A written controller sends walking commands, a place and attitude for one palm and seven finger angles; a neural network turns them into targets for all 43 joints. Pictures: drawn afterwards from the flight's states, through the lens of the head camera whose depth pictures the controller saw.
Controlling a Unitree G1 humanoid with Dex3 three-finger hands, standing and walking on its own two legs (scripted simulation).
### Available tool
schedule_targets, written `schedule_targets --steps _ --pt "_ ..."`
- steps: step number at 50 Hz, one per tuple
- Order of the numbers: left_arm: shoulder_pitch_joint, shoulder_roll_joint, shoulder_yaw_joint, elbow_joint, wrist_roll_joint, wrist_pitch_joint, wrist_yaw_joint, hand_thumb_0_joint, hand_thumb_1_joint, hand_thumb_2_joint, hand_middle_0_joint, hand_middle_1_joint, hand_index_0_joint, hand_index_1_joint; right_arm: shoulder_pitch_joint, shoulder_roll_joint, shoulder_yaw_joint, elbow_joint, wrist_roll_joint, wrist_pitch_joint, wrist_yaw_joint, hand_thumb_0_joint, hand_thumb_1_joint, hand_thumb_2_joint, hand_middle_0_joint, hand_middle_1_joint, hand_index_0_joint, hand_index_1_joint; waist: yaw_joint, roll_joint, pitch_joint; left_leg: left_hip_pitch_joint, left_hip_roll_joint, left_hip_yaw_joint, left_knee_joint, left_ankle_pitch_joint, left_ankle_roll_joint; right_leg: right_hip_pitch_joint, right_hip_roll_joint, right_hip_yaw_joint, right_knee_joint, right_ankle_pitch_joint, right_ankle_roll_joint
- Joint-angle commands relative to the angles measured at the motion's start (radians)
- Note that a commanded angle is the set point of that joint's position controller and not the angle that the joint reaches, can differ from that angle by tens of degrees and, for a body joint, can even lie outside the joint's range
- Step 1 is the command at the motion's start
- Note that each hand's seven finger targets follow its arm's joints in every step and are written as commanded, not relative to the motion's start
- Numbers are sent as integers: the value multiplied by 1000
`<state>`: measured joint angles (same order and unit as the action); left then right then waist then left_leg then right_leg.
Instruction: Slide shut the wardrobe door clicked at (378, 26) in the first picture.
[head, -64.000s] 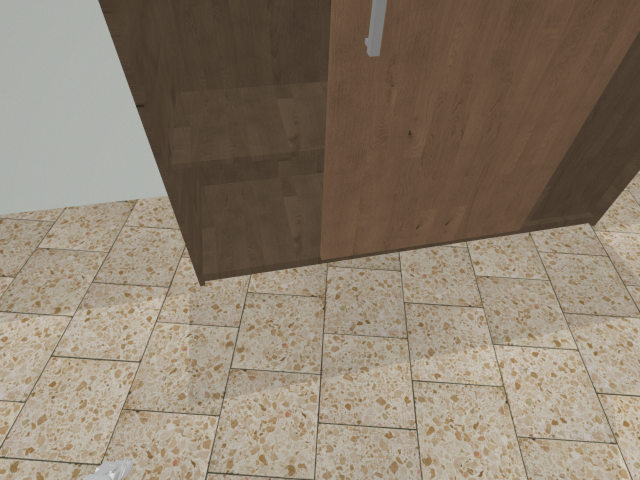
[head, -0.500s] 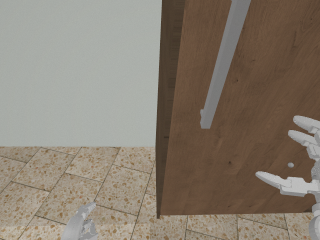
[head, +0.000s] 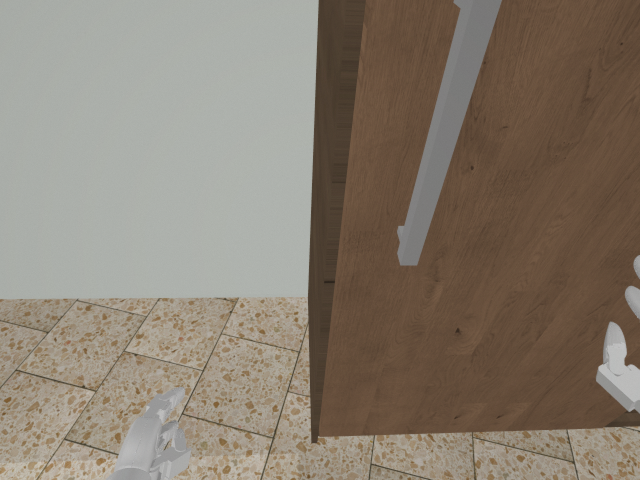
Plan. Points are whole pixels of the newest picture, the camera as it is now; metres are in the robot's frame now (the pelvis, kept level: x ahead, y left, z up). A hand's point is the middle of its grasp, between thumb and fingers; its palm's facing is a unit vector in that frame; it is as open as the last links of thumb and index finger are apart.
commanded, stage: draw the hand back to the body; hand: right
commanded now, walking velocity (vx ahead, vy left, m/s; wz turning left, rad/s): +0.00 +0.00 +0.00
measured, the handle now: (430, 151) +0.41 -0.13 +0.25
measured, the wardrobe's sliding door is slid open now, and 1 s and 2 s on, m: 0.00 0.00 0.00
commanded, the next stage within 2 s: step back with the hand held close in 0.26 s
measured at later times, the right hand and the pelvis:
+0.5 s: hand (618, 342) +0.20 -0.27 +0.18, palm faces +0.47 +0.78 -0.41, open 7.5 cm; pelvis +0.00 +0.01 +0.00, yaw +1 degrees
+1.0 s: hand out of the picture +0.15 -0.28 +0.16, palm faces +0.41 +0.78 -0.47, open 7.4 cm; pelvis -0.06 -0.02 -0.01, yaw +2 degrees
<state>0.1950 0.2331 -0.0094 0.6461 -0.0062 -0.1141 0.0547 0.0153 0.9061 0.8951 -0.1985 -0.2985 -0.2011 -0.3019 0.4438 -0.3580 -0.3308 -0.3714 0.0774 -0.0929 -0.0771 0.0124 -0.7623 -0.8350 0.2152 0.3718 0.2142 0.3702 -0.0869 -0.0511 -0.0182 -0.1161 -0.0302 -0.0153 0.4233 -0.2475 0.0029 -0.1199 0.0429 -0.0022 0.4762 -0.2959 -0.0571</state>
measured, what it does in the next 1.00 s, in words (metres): shifts its weight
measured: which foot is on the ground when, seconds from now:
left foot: down 0.00-1.00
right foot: down 0.00-1.00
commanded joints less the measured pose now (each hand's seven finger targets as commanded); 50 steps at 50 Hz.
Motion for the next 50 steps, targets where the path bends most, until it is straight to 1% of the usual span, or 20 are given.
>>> schedule_targets --steps 1,4,6,8,16,18,19,20,21,22,23,25,27,29,35,36,40,45,47,50 --pt "-123 112 36 -154 7 -53 7 0 900 900 -200 -300 -200 -300 -136 -189 -97 -235 -3 -60 -21 0 -900 -900 200 300 200 300 20 -23 -55 -21 38 6 -44 188 28 15 -87 49 -79 307 61" --pt "-128 110 34 -154 7 -50 8 0 900 900 -200 -300 -200 -300 -129 -186 -100 -213 -1 -56 -22 0 -900 -900 200 300 200 300 18 3 -39 -23 38 8 -49 173 29 3 -85 49 -83 278 58" --pt "-130 106 32 -155 6 -47 8 0 900 900 -200 -300 -200 -300 -129 -189 -103 -221 -1 -54 -21 0 -900 -900 200 300 200 300 16 -52 -36 -17 40 2 -54 175 31 9 -83 43 -86 276 59" --pt "-131 106 33 -155 8 -44 8 0 900 900 -200 -300 -200 -300 -115 -190 -110 -211 0 -54 -20 0 -900 -900 200 300 200 300 13 1 -51 -4 40 6 -52 193 30 8 -83 39 -84 290 55" --pt "-140 105 33 -158 7 -39 11 0 900 900 -200 -300 -200 -300 -112 -198 -114 -213 4 -49 -17 0 -900 -900 200 300 200 300 12 -18 -42 -3 42 -3 -65 184 28 6 -79 31 -85 263 46" --pt "-139 104 35 -157 5 -37 10 0 900 900 -200 -300 -200 -300 -114 -186 -105 -211 4 -51 -16 0 -900 -900 200 300 200 300 16 2 -32 -8 41 -4 -72 168 28 2 -80 31 -88 246 44" --pt "-141 108 37 -158 5 -40 13 0 900 900 -200 -300 -200 -300 -169 -238 -148 -259 4 -58 -23 0 -900 -900 200 300 200 300 11 -42 -67 7 42 -9 -73 171 30 14 -77 29 -87 246 43" --pt "-125 99 9 -211 -12 -27 15 0 900 900 -200 -300 -200 -300 -361 -402 -314 -326 -11 -118 -46 0 -900 -900 200 300 200 300 34 -99 33 -63 81 -124 -115 216 33 -56 -79 49 -86 118 25" --pt "-123 83 13 -162 -5 -25 19 0 900 900 -200 -300 -200 -300 -313 -333 -258 -272 -7 -138 -41 0 -900 -900 200 300 200 300 52 -5 35 -99 106 -154 -136 234 38 -56 -76 58 -70 93 18" --pt "-113 95 20 -151 0 -18 19 0 900 900 -200 -300 -200 -300 -197 -271 -218 -173 -13 -136 -34 0 -900 -900 200 300 200 300 58 69 27 -127 114 -166 -146 256 37 -23 -75 54 -51 110 13" --pt "-110 103 28 -153 4 -11 15 0 900 900 -200 -300 -200 -300 -131 -222 -173 -150 -20 -135 -26 0 -900 -900 200 300 200 300 59 63 -6 -129 122 -163 -137 297 35 1 -81 45 -45 144 11" --pt "-115 114 41 -178 5 -2 17 0 900 900 -200 -300 -200 -300 -72 -193 -143 -170 -27 -141 -22 0 -900 -900 200 300 200 300 52 13 -79 -88 119 -129 -87 388 24 19 -94 31 -63 244 13" --pt "-111 120 48 -191 3 14 20 0 900 900 -200 -300 -200 -300 -6 -197 -148 -157 -30 -136 -25 0 -900 -900 200 300 200 300 48 26 -134 -63 111 -108 -51 425 12 19 -110 32 -74 317 13" --pt "-112 123 54 -205 1 30 23 0 900 900 -200 -300 -200 -300 12 -216 -164 -171 -32 -135 -28 0 -900 -900 200 300 200 300 49 50 -150 -61 108 -106 -37 438 7 1 -117 34 -76 339 11" --pt "-128 120 60 -243 2 57 33 0 900 900 -200 -300 -200 -300 36 -292 -249 -259 -37 -151 -42 0 -900 -900 200 300 200 300 40 -3 -171 -11 78 -89 43 427 0 -82 -133 66 -101 371 3" --pt "-121 118 61 -247 2 59 34 0 900 900 -200 -300 -200 -300 42 -276 -240 -265 -36 -154 -41 0 -900 -900 200 300 200 300 41 -12 -169 3 73 -87 60 419 -1 -103 -138 73 -106 366 2" --pt "-113 124 65 -251 2 52 35 0 900 900 -200 -300 -200 -300 35 -260 -232 -261 -40 -160 -40 0 -900 -900 200 300 200 300 45 -20 -128 7 63 -98 85 349 -6 -197 -149 91 -129 229 -14" --pt "-102 134 69 -245 -2 30 33 0 900 900 -200 -300 -200 -300 -24 -231 -205 -250 -58 -177 -43 0 -900 -900 200 300 200 300 56 -19 -55 11 53 -114 105 188 -7 -364 -163 126 -180 -135 -45" --pt "-92 136 69 -241 -4 22 31 0 900 900 -200 -300 -200 -300 -45 -216 -194 -233 -65 -185 -44 0 -900 -900 200 300 200 300 63 1 -20 -4 57 -127 100 111 -5 -425 -160 139 -180 -257 -53" --pt "-87 143 74 -240 -3 7 28 0 900 900 -200 -300 -200 -300 -73 -233 -210 -256 -78 -207 -49 0 -900 -900 200 300 200 300 65 1 -17 -7 53 -135 107 32 -3 -474 -166 170 -186 -357 -66"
